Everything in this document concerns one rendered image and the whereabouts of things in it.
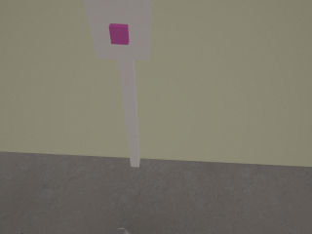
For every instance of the panel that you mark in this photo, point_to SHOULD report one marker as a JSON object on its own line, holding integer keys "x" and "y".
{"x": 137, "y": 15}

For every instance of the button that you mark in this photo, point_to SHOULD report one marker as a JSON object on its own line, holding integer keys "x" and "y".
{"x": 119, "y": 33}

